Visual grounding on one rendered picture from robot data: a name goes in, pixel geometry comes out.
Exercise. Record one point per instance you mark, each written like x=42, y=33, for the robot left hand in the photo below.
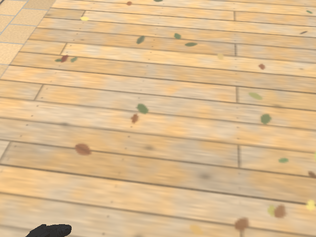
x=54, y=230

